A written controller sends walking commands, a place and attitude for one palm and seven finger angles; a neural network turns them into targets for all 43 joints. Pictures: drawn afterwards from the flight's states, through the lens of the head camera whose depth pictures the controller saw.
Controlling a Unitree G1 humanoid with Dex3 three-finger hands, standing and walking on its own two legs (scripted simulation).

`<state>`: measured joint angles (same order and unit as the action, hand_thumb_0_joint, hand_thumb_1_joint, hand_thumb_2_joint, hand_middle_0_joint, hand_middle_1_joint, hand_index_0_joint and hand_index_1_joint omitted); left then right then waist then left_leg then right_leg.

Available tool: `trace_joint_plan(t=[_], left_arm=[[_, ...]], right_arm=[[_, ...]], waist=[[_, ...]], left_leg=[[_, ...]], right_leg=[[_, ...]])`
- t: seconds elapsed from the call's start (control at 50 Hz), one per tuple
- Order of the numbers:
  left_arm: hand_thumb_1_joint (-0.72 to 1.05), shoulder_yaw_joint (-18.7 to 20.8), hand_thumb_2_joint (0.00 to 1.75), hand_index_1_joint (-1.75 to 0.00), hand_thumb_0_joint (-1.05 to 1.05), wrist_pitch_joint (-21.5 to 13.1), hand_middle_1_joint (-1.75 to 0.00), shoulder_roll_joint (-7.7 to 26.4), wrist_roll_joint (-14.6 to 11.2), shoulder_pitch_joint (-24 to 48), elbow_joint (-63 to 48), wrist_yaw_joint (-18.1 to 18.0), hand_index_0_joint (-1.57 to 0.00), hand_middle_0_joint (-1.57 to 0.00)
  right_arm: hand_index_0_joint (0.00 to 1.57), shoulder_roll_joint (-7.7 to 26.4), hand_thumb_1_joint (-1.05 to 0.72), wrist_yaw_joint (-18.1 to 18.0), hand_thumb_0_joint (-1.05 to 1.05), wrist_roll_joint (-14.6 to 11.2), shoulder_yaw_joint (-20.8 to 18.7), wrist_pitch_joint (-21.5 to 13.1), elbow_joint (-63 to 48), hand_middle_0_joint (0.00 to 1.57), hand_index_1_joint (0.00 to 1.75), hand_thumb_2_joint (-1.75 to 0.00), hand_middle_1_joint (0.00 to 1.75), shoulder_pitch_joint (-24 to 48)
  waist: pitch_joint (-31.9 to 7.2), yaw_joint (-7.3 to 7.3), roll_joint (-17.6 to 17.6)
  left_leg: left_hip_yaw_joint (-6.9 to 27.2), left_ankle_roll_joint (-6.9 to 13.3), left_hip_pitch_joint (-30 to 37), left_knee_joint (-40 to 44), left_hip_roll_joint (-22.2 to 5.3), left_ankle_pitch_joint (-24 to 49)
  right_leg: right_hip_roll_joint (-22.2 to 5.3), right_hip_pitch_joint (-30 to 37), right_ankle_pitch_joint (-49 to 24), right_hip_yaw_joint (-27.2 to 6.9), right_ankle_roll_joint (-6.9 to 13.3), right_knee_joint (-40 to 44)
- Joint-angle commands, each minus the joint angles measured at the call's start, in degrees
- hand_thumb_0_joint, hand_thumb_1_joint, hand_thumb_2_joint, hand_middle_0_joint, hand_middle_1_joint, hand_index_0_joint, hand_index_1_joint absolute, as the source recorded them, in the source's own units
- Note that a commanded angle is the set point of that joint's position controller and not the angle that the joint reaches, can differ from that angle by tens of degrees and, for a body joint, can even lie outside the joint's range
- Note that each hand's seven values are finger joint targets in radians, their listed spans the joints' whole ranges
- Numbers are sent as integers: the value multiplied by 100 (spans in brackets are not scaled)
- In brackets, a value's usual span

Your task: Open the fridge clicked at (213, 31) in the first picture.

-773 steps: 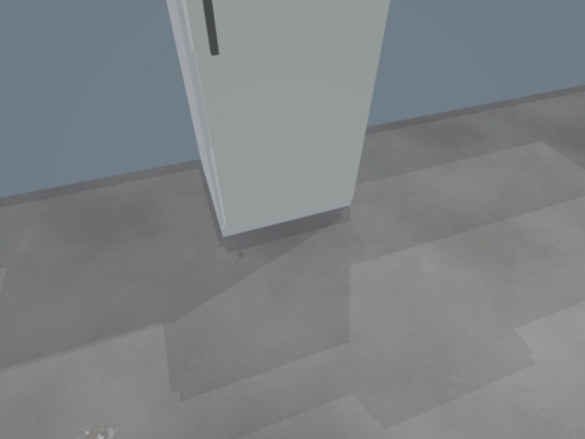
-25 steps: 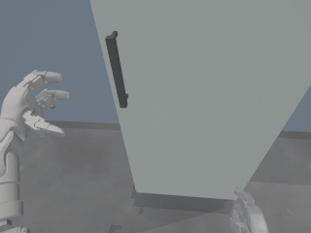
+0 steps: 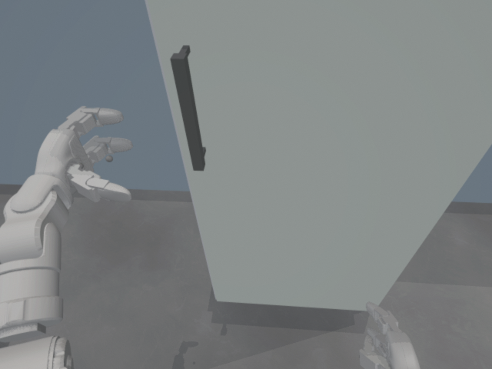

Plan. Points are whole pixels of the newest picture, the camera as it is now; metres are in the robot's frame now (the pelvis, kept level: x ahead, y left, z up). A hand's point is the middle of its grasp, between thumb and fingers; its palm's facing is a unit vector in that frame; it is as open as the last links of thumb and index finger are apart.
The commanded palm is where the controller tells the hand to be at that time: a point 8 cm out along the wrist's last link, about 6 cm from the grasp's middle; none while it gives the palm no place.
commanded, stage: move the hooked fingers beside the handle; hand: left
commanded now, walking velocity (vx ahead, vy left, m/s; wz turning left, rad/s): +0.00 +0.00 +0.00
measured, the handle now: (192, 113) +0.49 +0.14 +0.19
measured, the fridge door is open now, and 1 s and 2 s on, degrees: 0 0 0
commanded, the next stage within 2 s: none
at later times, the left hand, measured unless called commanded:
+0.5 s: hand (140, 134) +0.41 +0.21 +0.20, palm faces +0.05 -1.00 -0.03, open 14.0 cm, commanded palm +0.38 +0.26 +0.20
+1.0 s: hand (144, 131) +0.43 +0.21 +0.19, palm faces +0.06 -1.00 -0.03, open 14.0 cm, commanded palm +0.40 +0.26 +0.20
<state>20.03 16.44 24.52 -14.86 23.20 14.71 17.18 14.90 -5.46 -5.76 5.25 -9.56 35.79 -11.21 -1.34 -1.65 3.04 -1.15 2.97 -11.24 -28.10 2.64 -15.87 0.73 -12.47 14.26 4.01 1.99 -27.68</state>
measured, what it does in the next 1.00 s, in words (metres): stands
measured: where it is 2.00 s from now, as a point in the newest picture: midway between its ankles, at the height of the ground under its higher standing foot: outside the picture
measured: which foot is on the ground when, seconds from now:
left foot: down 0.00-1.00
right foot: down 0.00-1.00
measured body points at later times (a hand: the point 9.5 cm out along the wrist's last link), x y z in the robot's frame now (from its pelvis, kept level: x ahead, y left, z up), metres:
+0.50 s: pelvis +0.01 +0.00 +0.00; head +0.01 -0.02 +0.45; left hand +0.40 +0.26 +0.20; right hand +0.16 -0.24 -0.09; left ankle -0.01 +0.08 -0.74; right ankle +0.01 -0.10 -0.74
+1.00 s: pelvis +0.01 -0.01 +0.00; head +0.02 -0.03 +0.45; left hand +0.42 +0.26 +0.20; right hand +0.13 -0.27 -0.10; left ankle -0.01 +0.08 -0.74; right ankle +0.01 -0.10 -0.74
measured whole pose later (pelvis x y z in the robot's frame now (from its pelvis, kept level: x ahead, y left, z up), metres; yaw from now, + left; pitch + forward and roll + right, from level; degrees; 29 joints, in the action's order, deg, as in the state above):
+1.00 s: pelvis +0.01 -0.01 +0.00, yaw -2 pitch +2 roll +0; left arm 20.5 8.1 26.2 -11.2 35.5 34.8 14.7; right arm 15.9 -4.9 -5.7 3.3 -5.1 36.0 -16.9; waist -2.1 1.4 2.3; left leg -2.3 2.1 -12.5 -26.5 1.1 -16.0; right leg 2.4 -14.2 13.7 2.7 3.0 -25.9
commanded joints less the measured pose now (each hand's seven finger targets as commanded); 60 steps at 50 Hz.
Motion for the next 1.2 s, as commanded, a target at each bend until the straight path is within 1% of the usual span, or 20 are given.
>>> trace_joint_plan(t=[0.0, 0.02, 0.06, 0.1, 0.2, 0.26, 0.32, 0.36, 0.38, 0.44, 0.52, 0.6, 0.66, 0.78, 0.86, 0.92, 0.94, 1.08, 1.14, 1.18], left_arm=[[-50, 469, 30, -120, 0, -610, -120, 1514, -112, 2604, -1219, -59, -30, -30], [-50, 523, 30, -120, 0, -618, -120, 1629, -80, 2530, -1107, -68, -30, -30], [-50, 197, 30, -120, 0, -566, -120, 1285, -58, 2729, -882, -59, -30, -30], [-50, 57, 30, -120, 0, -527, -120, 1181, -11, 2912, -797, -104, -30, -30], [-50, -191, 30, -120, 0, -538, -120, 937, 0, 3190, -725, -228, -30, -30], [-50, 306, 30, -120, 0, -598, -120, 1440, 14, 3169, -470, -357, -30, -30], [-50, 310, 30, -120, 0, -692, -120, 1535, 117, 3343, -373, -481, -30, -30], [-50, 331, 30, -120, 0, -767, -120, 1544, 190, 3459, -311, -534, -30, -30], [-50, 216, 30, -120, 0, -767, -120, 1393, 189, 3400, -227, -521, -30, -30], [-50, 291, 30, -120, 0, -773, -120, 1555, 196, 3463, 203, -431, -30, -30], [-50, 133, 30, -120, 0, -848, -120, 1438, 162, 3615, 313, -273, -30, -30], [-50, -5, 30, -120, 0, -996, -120, 1328, 131, 4066, 246, -214, -30, -30], [-50, 37, 30, -120, 0, -1030, -120, 1337, 132, 4078, 412, -269, -30, -30], [-50, 391, 30, -120, 0, -995, -120, 1739, 237, 3731, 1032, -388, -30, -30], [-50, 679, 30, -120, 0, -1205, -120, 2118, 305, 3728, 735, -371, -30, -30], [-50, 224, 30, -120, 0, -1340, -120, 1701, 257, 4046, 476, -226, -30, -30], [-50, 285, 30, -120, 0, -1372, -120, 1776, 243, 4227, 418, -201, -30, -30], [-50, -106, 30, -120, 0, -1066, -120, 1264, 141, 4138, 1223, -124, -30, -30], [-50, 7, 30, -120, 0, -1108, -120, 1437, 178, 4303, 1272, -245, -30, -30], [-50, -48, 30, -120, 0, -1221, -120, 1367, 184, 4585, 1089, -323, -30, -30]], right_arm=[[20, 647, -90, -73, 0, 36, -281, -305, -880, 20, 30, -90, 30, 693], [20, 665, -90, -63, 0, 41, -286, -270, -842, 20, 30, -90, 30, 640], [20, 658, -90, -78, 0, 8, -285, -240, -815, 20, 30, -90, 30, 633], [20, 669, -90, -84, 0, 7, -289, -229, -799, 20, 30, -90, 30, 594], [20, 671, -90, -72, 0, 11, -307, -171, -787, 20, 30, -90, 30, 532], [20, 705, -90, -72, 0, 48, -329, -104, -752, 20, 30, -90, 30, 466], [20, 700, -90, -48, 0, 56, -330, -42, -717, 20, 30, -90, 30, 412], [20, 670, -90, -33, 0, 64, -331, -23, -721, 20, 30, -90, 30, 365], [20, 664, -90, -26, 0, 58, -330, -12, -734, 20, 30, -90, 30, 332], [20, 732, -90, -43, 0, 37, -366, 58, -683, 20, 30, -90, 30, 202], [20, 769, -90, -35, 0, 33, -401, 58, -703, 20, 30, -90, 30, 93], [20, 753, -90, -36, 0, 19, -426, 48, -647, 20, 30, -90, 30, -7], [20, 769, -90, -28, 0, 32, -442, 70, -609, 20, 30, -90, 30, -67], [20, 814, -90, 4, 0, 30, -443, 179, -614, 20, 30, -90, 30, -147], [20, 799, -90, 23, 0, 41, -463, 207, -756, 20, 30, -90, 30, -145], [20, 774, -90, 15, 0, 26, -449, 188, -794, 20, 30, -90, 30, -130], [20, 773, -90, 0, 0, 21, -448, 163, -767, 20, 30, -90, 30, -135], [20, 817, -90, -38, 0, -21, -436, 126, -627, 20, 30, -90, 30, -181], [20, 839, -90, -25, 0, 1, -452, 138, -595, 20, 30, -90, 30, -227], [20, 808, -90, -21, 0, 19, -442, 124, -611, 20, 30, -90, 30, -215]], waist=[[-1539, 23, 117], [-1490, -7, -32], [-1307, 101, 55], [-1256, 129, 348], [-1388, 170, 32], [-1606, 59, -287], [-1676, 59, -226], [-1703, 64, 102], [-1682, 82, 105], [-1615, 163, -200], [-1741, 194, -224], [-1844, 309, 101], [-1816, 291, -4], [-1605, 186, -230], [-1935, 102, -171], [-1941, 244, 84], [-1891, 280, 185], [-1358, 381, -24], [-1488, 371, -272], [-1707, 375, -155]], left_leg=[[454, -158, 690, 358, -278, 1535], [454, -160, 629, 368, -303, 1577], [448, -155, 625, 386, -296, 1498], [491, -200, 653, 411, -297, 1437], [593, -230, 736, 433, -330, 1497], [503, -169, 603, 432, -307, 1571], [421, -165, 588, 419, -320, 1720], [387, -179, 629, 418, -305, 1915], [367, -173, 637, 410, -302, 1957], [302, -110, 487, 410, -324, 1882], [287, -69, 543, 350, -322, 1960], [295, -77, 722, 283, -309, 2061], [293, -60, 664, 292, -305, 2024], [187, -26, 142, 373, -279, 1632], [152, 10, 208, 349, -286, 1809], [132, 13, 442, 297, -311, 1913], [173, 9, 514, 308, -314, 1891], [257, -6, 291, 363, -301, 1259], [284, 4, 263, 356, -308, 1186], [279, 2, 318, 338, -288, 1269]], right_leg=[[-139, 319, -1381, -243, 26, 303], [-127, 357, -1386, -232, 35, 334], [-126, 169, -1329, -220, 27, 340], [-137, 51, -1206, -204, 46, 347], [-124, 30, -1181, -161, 48, 333], [-128, 341, -1360, -232, 37, 351], [-149, 444, -1532, -265, 31, 346], [-156, 496, -1717, -284, 52, 333], [-150, 471, -1775, -286, 47, 330], [-147, 538, -1898, -311, 22, 371], [-149, 546, -2040, -328, 22, 353], [-132, 391, -2104, -332, 26, 347], [-119, 390, -2072, -330, 21, 350], [-165, 586, -1954, -406, -12, 355], [-168, 871, -2215, -471, -15, 291], [-158, 705, -2293, -461, -10, 296], [-127, 607, -2205, -436, 9, 327], [-117, 76, -1470, -371, 9, 463], [-113, 101, -1342, -379, -4, 470], [-120, 216, -1433, -413, -3, 437]])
